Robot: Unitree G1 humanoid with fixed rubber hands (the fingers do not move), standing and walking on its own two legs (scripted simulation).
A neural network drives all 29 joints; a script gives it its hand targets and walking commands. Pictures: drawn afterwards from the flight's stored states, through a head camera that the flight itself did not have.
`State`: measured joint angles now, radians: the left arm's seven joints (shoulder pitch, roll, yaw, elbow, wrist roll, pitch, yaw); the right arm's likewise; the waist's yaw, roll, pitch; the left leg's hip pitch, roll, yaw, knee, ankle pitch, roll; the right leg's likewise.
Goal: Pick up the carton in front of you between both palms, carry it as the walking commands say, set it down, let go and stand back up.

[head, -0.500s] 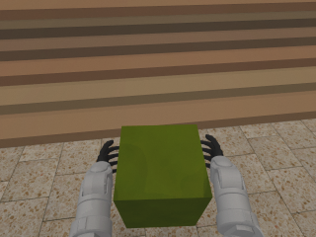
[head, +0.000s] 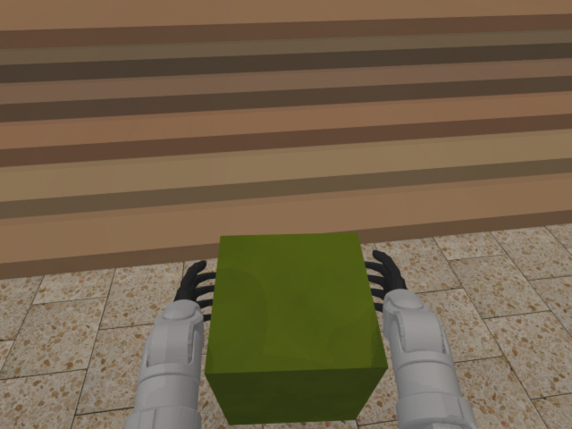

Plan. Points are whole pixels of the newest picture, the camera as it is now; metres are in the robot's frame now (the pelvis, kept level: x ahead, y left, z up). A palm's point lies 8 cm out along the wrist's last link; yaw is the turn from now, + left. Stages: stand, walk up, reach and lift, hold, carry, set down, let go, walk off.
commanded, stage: reach and lift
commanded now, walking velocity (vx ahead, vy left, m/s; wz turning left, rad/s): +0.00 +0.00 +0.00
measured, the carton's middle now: (291, 332) +0.29 +0.00 -0.04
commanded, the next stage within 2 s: hold in 0.14 s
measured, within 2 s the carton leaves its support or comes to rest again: neither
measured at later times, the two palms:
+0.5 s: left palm (184, 309) +0.27 +0.15 +0.05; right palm (400, 299) +0.28 -0.15 +0.05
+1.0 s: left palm (198, 284) +0.30 +0.13 +0.06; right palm (408, 279) +0.31 -0.17 +0.06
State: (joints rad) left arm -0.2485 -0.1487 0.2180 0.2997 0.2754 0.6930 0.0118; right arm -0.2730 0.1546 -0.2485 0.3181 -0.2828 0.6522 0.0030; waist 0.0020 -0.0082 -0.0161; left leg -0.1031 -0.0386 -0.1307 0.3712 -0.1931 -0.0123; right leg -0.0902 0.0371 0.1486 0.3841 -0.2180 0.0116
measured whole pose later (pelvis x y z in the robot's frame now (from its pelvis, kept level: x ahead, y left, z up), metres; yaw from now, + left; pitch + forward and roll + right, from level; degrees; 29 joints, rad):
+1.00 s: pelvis +0.02 -0.01 -0.01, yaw -1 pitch +1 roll +0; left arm -0.24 -0.13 0.17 0.08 0.19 0.86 0.04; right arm -0.25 0.15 -0.18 0.07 -0.22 0.85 -0.03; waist 0.01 0.03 -0.13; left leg -0.26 0.03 -0.05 0.56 -0.34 -0.02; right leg -0.24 0.00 0.01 0.53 -0.31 0.00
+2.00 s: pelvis +0.56 -0.03 -0.03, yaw -3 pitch +3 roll +1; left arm -0.46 -0.05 0.17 -0.33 0.05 1.32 0.11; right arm -0.48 0.11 -0.17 -0.32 -0.09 1.28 -0.14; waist -0.04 -0.03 -0.02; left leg -0.48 0.01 0.24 0.61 -0.20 0.11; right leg -0.28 -0.04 -0.05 1.16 -0.46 -0.04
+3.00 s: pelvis +1.22 -0.04 +0.08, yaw -3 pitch +5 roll +0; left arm -0.77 -0.06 0.34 -0.10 0.11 1.32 0.11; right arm -0.79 0.02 -0.24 -0.03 -0.01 1.25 -0.17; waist -0.18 0.03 0.12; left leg -0.36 -0.05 0.12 0.63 -0.37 0.10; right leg -0.79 0.07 0.03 1.71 -0.43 -0.08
